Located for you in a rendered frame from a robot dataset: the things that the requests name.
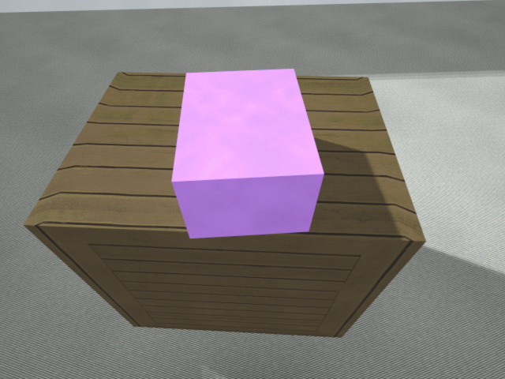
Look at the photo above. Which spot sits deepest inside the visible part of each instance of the carton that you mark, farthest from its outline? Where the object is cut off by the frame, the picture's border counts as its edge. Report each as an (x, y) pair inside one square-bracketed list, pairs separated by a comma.
[(246, 161)]

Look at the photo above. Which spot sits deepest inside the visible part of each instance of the pedestal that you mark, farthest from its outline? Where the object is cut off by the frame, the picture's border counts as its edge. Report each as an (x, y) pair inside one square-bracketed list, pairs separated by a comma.
[(111, 214)]

